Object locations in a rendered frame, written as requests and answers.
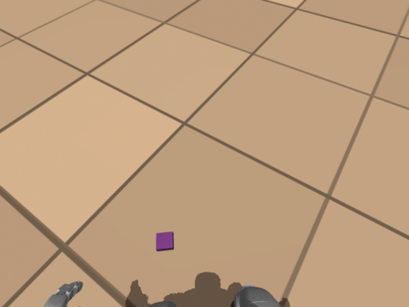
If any left robot hand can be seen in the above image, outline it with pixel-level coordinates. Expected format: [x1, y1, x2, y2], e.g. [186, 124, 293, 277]
[44, 281, 83, 307]

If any small box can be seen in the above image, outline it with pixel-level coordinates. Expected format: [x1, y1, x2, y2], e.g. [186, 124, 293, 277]
[156, 232, 174, 251]

